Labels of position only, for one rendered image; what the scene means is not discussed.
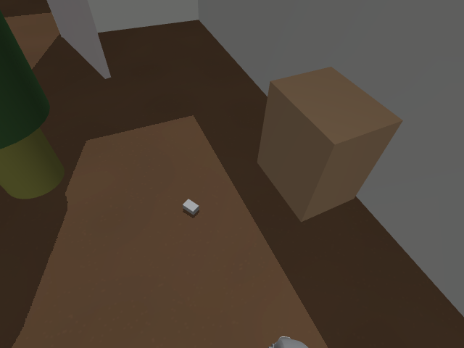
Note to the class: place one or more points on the potted plant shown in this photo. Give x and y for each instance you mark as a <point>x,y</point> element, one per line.
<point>29,166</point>

